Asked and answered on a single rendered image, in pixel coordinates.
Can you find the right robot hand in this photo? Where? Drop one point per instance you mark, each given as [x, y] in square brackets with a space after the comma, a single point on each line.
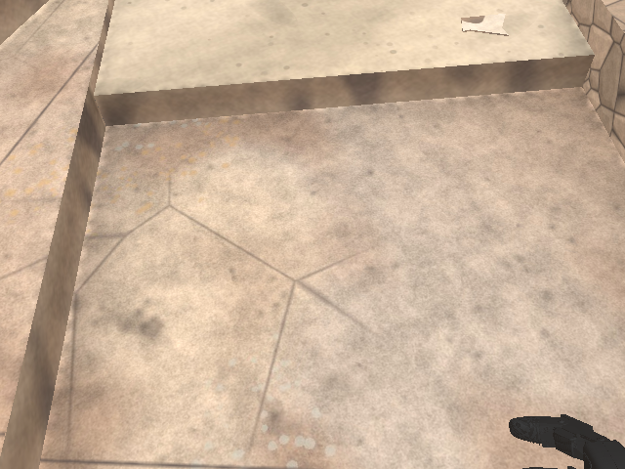
[572, 437]

